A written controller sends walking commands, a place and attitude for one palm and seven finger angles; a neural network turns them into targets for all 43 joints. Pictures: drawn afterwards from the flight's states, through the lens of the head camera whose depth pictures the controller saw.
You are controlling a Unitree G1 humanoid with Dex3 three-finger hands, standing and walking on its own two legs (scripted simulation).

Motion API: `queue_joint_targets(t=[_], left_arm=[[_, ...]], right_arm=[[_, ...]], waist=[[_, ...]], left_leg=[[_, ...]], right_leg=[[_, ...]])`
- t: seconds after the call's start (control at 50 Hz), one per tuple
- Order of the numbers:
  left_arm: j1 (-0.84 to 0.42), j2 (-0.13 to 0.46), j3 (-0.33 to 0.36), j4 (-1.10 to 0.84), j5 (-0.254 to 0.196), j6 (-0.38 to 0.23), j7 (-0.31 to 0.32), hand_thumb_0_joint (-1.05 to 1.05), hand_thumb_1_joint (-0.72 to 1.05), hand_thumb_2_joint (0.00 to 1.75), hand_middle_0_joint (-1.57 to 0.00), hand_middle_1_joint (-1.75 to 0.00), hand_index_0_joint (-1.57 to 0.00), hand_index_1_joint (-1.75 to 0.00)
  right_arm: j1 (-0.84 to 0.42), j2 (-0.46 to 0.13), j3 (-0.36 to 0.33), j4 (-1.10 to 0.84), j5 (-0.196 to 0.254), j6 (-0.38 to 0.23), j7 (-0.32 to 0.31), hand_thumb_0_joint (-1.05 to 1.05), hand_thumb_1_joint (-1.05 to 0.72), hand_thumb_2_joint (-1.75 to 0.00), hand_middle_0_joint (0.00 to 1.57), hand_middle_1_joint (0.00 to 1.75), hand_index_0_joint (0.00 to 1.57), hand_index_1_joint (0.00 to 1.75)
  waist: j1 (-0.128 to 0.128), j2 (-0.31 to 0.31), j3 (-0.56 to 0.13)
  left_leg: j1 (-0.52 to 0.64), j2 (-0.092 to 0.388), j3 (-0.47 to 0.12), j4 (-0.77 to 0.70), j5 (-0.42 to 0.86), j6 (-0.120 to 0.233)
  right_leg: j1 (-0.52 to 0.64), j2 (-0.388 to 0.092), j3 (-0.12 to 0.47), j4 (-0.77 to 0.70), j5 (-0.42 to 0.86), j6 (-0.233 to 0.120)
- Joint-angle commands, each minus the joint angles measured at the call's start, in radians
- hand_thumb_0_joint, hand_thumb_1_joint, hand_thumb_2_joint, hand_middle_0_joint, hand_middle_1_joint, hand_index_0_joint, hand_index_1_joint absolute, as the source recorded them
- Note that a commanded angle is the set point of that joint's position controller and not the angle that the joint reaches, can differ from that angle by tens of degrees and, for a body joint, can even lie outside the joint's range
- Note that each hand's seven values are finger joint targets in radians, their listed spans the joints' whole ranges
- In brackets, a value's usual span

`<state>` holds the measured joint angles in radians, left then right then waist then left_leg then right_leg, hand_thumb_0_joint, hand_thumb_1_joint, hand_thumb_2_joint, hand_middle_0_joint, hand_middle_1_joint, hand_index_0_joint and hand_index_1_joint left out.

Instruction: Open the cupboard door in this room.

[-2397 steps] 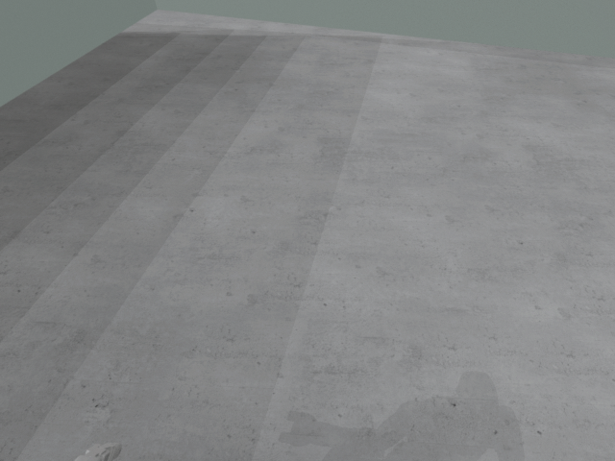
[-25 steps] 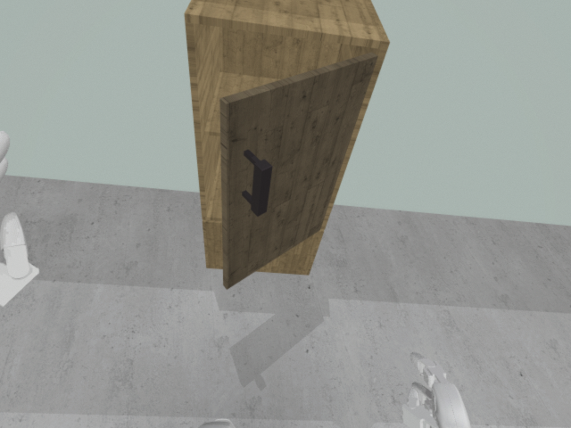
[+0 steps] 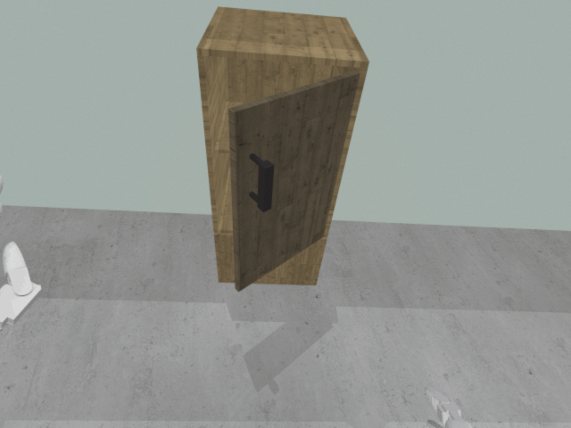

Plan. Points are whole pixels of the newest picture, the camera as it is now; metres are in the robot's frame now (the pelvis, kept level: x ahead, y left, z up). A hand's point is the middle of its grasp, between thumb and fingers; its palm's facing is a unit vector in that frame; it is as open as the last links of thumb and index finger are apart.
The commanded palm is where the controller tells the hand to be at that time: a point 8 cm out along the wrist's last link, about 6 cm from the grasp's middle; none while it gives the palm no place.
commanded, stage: stop stepping back and stand still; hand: left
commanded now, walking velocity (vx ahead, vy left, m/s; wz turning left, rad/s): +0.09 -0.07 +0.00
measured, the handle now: (259, 182) +0.62 +0.06 +0.00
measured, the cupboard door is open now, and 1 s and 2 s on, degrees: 40 40 40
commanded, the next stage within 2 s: let the arm hang, fingers relaxed in 0.18 s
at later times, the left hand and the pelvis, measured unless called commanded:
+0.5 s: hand out of the picture +0.14 +0.19 -0.13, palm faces +0.07 -0.97 -0.25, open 7.4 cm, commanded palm none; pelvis +0.01 -0.01 -0.01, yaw +4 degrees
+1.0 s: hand out of the picture -0.01 +0.18 -0.16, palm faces +0.11 -0.97 -0.23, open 7.4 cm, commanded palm none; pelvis +0.01 -0.01 +0.02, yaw +5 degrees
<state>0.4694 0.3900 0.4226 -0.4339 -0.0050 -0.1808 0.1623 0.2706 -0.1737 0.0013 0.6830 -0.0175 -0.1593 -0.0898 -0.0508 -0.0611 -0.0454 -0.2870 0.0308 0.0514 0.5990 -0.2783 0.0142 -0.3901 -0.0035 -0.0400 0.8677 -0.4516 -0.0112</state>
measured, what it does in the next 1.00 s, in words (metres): stands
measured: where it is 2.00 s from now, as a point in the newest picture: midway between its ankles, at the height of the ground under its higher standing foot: outside the picture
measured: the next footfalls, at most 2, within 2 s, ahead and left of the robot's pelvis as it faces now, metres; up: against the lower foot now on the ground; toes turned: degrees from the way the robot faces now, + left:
none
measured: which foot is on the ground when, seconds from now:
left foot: down 0.00-1.00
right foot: down 0.00-1.00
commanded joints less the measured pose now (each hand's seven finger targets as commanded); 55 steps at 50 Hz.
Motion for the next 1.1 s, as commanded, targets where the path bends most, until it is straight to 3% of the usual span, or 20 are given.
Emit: queue_joint_targets(t=[0.0,0.06,0.08,0.12,0.14,0.24,0.26,0.28,0.3,0.34,0.4,0.42,0.44,0.46,0.48,0.52,0.6,0.64,0.76,1.08], left_arm=[[0.042,0.21,0.134,-0.329,-0.002,-0.092,0.018,0.0,0.9,0.9,-0.2,-0.3,-0.2,-0.3],[0.066,0.19,0.122,-0.25,-0.006,-0.072,0.021,0.0,0.9,0.9,-0.2,-0.3,-0.2,-0.3],[0.058,0.197,0.125,-0.202,-0.005,-0.066,0.02,0.0,0.9,0.9,-0.2,-0.3,-0.2,-0.3],[-0.012,0.256,0.157,-0.178,-0.02,-0.059,0.022,0.0,0.9,0.9,-0.2,-0.3,-0.2,-0.3],[-0.08,0.216,0.12,-0.158,-0.016,-0.061,0.019,0.0,0.9,0.9,-0.2,-0.3,-0.2,-0.3],[-0.087,0.193,0.092,-0.232,-0.016,-0.083,0.012,0.0,0.9,0.9,-0.2,-0.3,-0.2,-0.3],[-0.094,-0.068,-0.289,0.546,0.069,0.113,-0.127,0.0,0.9,0.9,-0.2,-0.3,-0.2,-0.3],[0.0,-0.114,-0.294,0.573,0.043,0.182,-0.149,0.0,0.9,0.9,-0.2,-0.3,-0.2,-0.3],[-0.036,-0.142,-0.311,0.588,0.041,0.204,-0.149,0.0,0.9,0.9,-0.2,-0.3,-0.2,-0.3],[-0.145,-0.13,-0.328,0.639,0.038,0.19,-0.155,0.0,0.9,0.9,-0.2,-0.3,-0.2,-0.3],[-0.161,-0.09,-0.342,0.867,0.025,0.18,-0.145,0.0,0.9,0.9,-0.2,-0.3,-0.2,-0.3],[-0.12,-0.07,-0.343,0.959,0.025,0.176,-0.145,0.0,0.9,0.9,-0.2,-0.3,-0.2,-0.3],[-0.114,-0.011,-0.344,1.031,0.033,0.166,-0.141,0.0,0.9,0.9,-0.2,-0.3,-0.2,-0.3],[-0.147,0.028,-0.355,1.093,0.03,0.163,-0.144,0.0,0.9,0.9,-0.2,-0.3,-0.2,-0.3],[-0.2,0.038,-0.367,1.135,0.028,0.161,-0.149,0.0,0.9,0.9,-0.2,-0.3,-0.2,-0.3],[-0.245,-0.005,-0.377,1.233,0.02,0.154,-0.143,0.0,0.9,0.9,-0.2,-0.3,-0.2,-0.3],[-0.234,-0.081,-0.374,1.334,0.013,0.162,-0.134,0.0,0.9,0.9,-0.2,-0.3,-0.2,-0.3],[-0.227,-0.087,-0.38,1.385,0.012,0.168,-0.135,0.0,0.9,0.9,-0.2,-0.3,-0.2,-0.3],[-0.214,-0.097,-0.391,1.491,0.01,0.171,-0.133,0.0,0.9,0.9,-0.2,-0.3,-0.2,-0.3],[-0.168,-0.133,-0.394,1.557,0.013,0.173,-0.127,0.0,0.9,0.9,-0.2,-0.3,-0.2,-0.3]], right_arm=[[-0.117,-0.139,-0.04,-0.164,0.003,-0.063,0.02,0.0,-0.9,-0.9,0.2,0.3,0.2,0.3],[-0.113,-0.143,-0.036,-0.173,0.004,-0.041,0.017,0.0,-0.9,-0.9,0.2,0.3,0.2,0.3],[-0.113,-0.139,-0.037,-0.173,0.002,-0.029,0.015,0.0,-0.9,-0.9,0.2,0.3,0.2,0.3],[-0.11,-0.138,-0.047,-0.176,0.006,-0.017,0.012,0.0,-0.9,-0.9,0.2,0.3,0.2,0.3],[-0.115,-0.136,-0.05,-0.158,0.011,-0.023,0.021,0.0,-0.9,-0.9,0.2,0.3,0.2,0.3],[-0.153,-0.122,-0.03,-0.157,0.009,-0.025,0.001,0.0,-0.9,-0.9,0.2,0.3,0.2,0.3],[-0.036,-0.242,-0.082,0.096,-0.006,-0.013,0.11,0.0,-0.9,-0.9,0.2,0.3,0.2,0.3],[-0.012,-0.213,-0.069,0.043,-0.005,0.057,0.105,0.0,-0.9,-0.9,0.2,0.3,0.2,0.3],[-0.055,-0.207,-0.062,0.02,-0.015,0.09,0.096,0.0,-0.9,-0.9,0.2,0.3,0.2,0.3],[-0.051,-0.214,-0.052,-0.022,-0.049,0.09,0.08,0.0,-0.9,-0.9,0.2,0.3,0.2,0.3],[-0.075,-0.219,-0.044,0.031,-0.04,0.114,0.069,0.0,-0.9,-0.9,0.2,0.3,0.2,0.3],[-0.118,-0.208,-0.04,0.048,-0.026,0.126,0.07,0.0,-0.9,-0.9,0.2,0.3,0.2,0.3],[-0.117,-0.157,-0.031,0.061,-0.008,0.135,0.074,0.0,-0.9,-0.9,0.2,0.3,0.2,0.3],[-0.08,-0.124,-0.026,0.087,0.003,0.147,0.08,0.0,-0.9,-0.9,0.2,0.3,0.2,0.3],[-0.063,-0.121,-0.029,0.121,-0.002,0.16,0.081,0.0,-0.9,-0.9,0.2,0.3,0.2,0.3],[-0.048,-0.107,-0.029,0.189,-0.006,0.168,0.073,0.0,-0.9,-0.9,0.2,0.3,0.2,0.3],[-0.02,-0.082,-0.028,0.285,-0.009,0.162,0.066,0.0,-0.9,-0.9,0.2,0.3,0.2,0.3],[-0.027,-0.084,-0.026,0.314,-0.006,0.165,0.062,0.0,-0.9,-0.9,0.2,0.3,0.2,0.3],[0.03,-0.08,-0.023,0.4,-0.004,0.163,0.059,0.0,-0.9,-0.9,0.2,0.3,0.2,0.3],[0.063,-0.048,-0.019,0.45,-0.005,0.16,0.055,0.0,-0.9,-0.9,0.2,0.3,0.2,0.3]], waist=[[0.04,0.272,0.055],[0.041,0.267,0.026],[0.042,0.15,0.043],[0.041,-0.164,0.052],[0.034,-0.146,0.023],[0.033,-0.015,0.014],[-0.045,0.13,0.038],[0.017,0.294,0.01],[0.031,0.28,0.01],[0.022,0.049,-0.003],[0.064,0.077,-0.107],[0.096,0.101,-0.113],[0.088,0.008,-0.087],[0.048,-0.044,-0.037],[0.025,0.002,0.001],[0.015,-0.057,0.036],[0.027,0.181,-0.007],[0.041,0.142,0.054],[0.038,0.045,0.075],[0.042,0.068,0.139]], left_leg=[[-0.102,0.235,-0.255,-0.36,-0.211,0.134],[-0.23,0.148,-0.121,-0.245,-0.308,0.063],[-0.288,0.096,-0.077,-0.108,-0.297,0.035],[-0.324,-0.013,-0.022,0.346,-0.18,-0.007],[-0.309,-0.01,-0.049,0.456,-0.185,-0.014],[0.026,0.01,-0.003,-0.019,-0.021,0.004],[0.042,0.064,-0.119,0.03,0.269,0.032],[-0.018,0.173,-0.293,-0.112,0.416,0.096],[-0.077,0.263,-0.399,-0.188,0.394,0.168],[-0.026,0.285,-0.514,-0.178,0.605,0.231],[0.066,0.213,-0.317,-0.095,0.823,0.174],[0.005,0.142,-0.235,-0.053,0.635,0.111],[-0.08,0.021,-0.143,-0.002,0.318,0.028],[-0.081,-0.044,-0.071,0.012,-0.028,-0.016],[-0.019,-0.053,-0.054,0.029,-0.118,-0.022],[0.028,-0.036,-0.069,0.008,-0.022,-0.017],[0.116,0.022,-0.116,-0.156,0.195,-0.004],[0.081,0.038,-0.139,-0.197,0.162,0.004],[0.102,0.04,-0.135,-0.244,0.143,0.007],[0.076,0.036,-0.138,-0.279,0.069,0.009]], right_leg=[[0.064,-0.012,-0.01,-0.089,0.018,0.012],[0.316,0.028,-0.065,-0.34,0.055,-0.004],[0.336,-0.017,0.051,-0.439,0.02,-0.041],[0.202,-0.324,0.527,-0.677,-0.072,-0.184],[0.171,-0.345,0.556,-0.689,-0.09,-0.207],[0.078,-0.208,0.179,-0.521,0.165,-0.113],[-0.067,-0.204,0.021,-0.206,0.442,-0.056],[-0.056,-0.062,-0.003,-0.064,0.206,0.011],[-0.075,-0.017,0.007,0.059,-0.102,0.022],[-0.134,-0.016,0.085,0.152,-0.097,0.028],[0.059,-0.017,0.089,-0.092,-0.002,0.033],[0.207,-0.026,0.101,-0.276,0.203,0.03],[0.279,-0.098,0.242,-0.388,0.452,0.005],[0.211,-0.239,0.362,-0.497,0.474,-0.053],[0.124,-0.258,0.38,-0.531,0.424,-0.096],[0.122,-0.191,0.322,-0.524,0.516,-0.088],[0.181,-0.093,0.181,-0.489,0.404,-0.036],[0.185,-0.072,0.158,-0.522,0.313,-0.033],[0.196,-0.075,0.139,-0.56,0.244,-0.033],[0.152,-0.074,0.136,-0.552,0.185,-0.029]])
